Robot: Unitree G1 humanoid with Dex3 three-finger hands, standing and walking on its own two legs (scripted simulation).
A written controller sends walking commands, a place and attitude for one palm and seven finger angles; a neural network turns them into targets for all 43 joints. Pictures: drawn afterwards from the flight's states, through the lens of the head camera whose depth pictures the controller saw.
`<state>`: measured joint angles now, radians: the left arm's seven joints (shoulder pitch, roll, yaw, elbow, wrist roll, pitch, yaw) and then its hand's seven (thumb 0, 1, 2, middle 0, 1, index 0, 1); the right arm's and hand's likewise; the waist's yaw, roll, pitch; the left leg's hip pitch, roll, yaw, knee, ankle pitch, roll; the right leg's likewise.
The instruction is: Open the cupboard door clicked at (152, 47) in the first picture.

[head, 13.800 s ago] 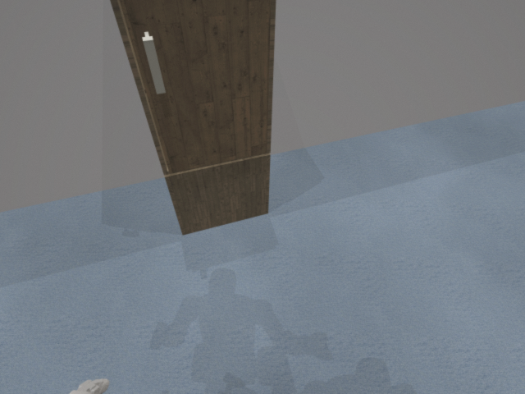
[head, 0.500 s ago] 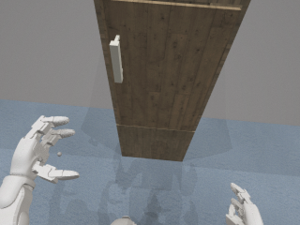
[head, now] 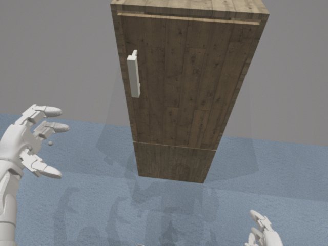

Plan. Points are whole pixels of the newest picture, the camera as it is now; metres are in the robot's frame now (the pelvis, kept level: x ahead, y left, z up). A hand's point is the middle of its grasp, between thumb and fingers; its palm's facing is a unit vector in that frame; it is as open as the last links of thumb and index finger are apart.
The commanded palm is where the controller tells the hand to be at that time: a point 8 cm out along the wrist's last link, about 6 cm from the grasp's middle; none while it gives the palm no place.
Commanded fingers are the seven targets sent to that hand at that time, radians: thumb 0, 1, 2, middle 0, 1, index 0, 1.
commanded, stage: raise the hand with hooked fingers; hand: left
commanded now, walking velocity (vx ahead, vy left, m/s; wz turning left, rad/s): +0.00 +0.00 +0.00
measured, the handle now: (135, 74) +0.60 +0.15 +0.09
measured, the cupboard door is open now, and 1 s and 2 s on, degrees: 0 0 0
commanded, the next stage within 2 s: move the hooked fingers beside the handle in 0.44 s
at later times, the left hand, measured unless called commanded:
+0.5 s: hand (66, 147) +0.29 +0.25 +0.11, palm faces -0.01 -1.00 -0.01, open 14.0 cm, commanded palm +0.27 +0.29 +0.11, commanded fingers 0.00 -0.50 0.30 -0.30 -1.20 -0.30 -1.20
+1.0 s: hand (80, 124) +0.36 +0.24 +0.11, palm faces -0.02 -1.00 +0.01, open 14.0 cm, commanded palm +0.34 +0.28 +0.11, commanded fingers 0.00 -0.50 0.30 -0.30 -1.20 -0.30 -1.20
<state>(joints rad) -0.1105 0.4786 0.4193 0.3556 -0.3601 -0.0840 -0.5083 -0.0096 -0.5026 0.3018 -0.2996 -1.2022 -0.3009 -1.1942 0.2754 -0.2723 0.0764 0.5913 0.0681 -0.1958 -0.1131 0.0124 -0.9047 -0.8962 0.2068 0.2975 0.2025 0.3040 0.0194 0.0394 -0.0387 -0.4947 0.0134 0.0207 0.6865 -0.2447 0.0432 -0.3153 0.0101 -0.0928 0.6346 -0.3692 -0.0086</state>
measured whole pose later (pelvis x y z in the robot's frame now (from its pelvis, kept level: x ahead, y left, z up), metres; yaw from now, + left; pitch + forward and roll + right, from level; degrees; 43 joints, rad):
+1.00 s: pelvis +0.01 -0.02 +0.00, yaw -1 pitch +5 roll -2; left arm -0.31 0.45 0.40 0.57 -0.32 -0.14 -0.47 -0.01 -0.50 0.30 -0.30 -1.20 -0.30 -1.20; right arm 0.29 -0.28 0.05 0.60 0.07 -0.15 -0.09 0.01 -0.91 -0.90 0.21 0.30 0.20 0.30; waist -0.01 0.03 -0.05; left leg -0.54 0.03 0.04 0.71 -0.27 0.02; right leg -0.38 0.03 -0.07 0.69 -0.40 -0.03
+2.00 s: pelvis +0.02 -0.02 -0.02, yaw -3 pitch +16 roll -3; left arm -0.91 0.67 0.45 1.22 -0.14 -0.27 -0.42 -0.01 -0.50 0.30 -0.30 -1.20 -0.30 -1.20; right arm 0.41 -0.30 0.04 0.65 0.04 0.03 -0.06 0.01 -0.91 -0.90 0.20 0.30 0.20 0.30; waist -0.15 0.02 -0.08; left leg -0.80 0.06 0.03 0.85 -0.32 0.02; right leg -0.63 0.05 -0.07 0.79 -0.44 -0.03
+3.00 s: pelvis +0.02 +0.00 -0.03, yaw -4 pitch +17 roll -4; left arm -0.94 0.68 0.46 1.24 -0.11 -0.29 -0.38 -0.01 -0.50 0.30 -0.30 -1.20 -0.30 -1.20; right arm 0.40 -0.28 0.05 0.62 0.03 0.08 -0.04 0.00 -0.91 -0.90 0.21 0.30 0.20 0.30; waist -0.16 0.02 -0.10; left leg -0.86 0.07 0.03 0.90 -0.35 0.04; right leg -0.68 0.06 -0.07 0.83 -0.45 -0.02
